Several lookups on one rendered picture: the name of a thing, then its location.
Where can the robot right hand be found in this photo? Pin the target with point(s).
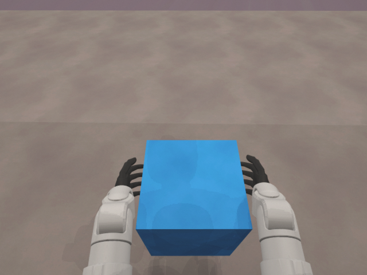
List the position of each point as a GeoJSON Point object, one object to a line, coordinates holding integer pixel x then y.
{"type": "Point", "coordinates": [258, 174]}

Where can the robot left hand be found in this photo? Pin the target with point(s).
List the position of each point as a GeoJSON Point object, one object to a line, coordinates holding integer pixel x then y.
{"type": "Point", "coordinates": [125, 178]}

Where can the carton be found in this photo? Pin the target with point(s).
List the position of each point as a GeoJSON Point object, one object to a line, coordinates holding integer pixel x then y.
{"type": "Point", "coordinates": [192, 198]}

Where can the right robot forearm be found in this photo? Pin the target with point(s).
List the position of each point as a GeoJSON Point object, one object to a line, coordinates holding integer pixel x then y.
{"type": "Point", "coordinates": [279, 236]}

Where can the left robot forearm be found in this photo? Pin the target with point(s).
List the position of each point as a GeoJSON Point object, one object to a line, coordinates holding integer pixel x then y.
{"type": "Point", "coordinates": [112, 234]}

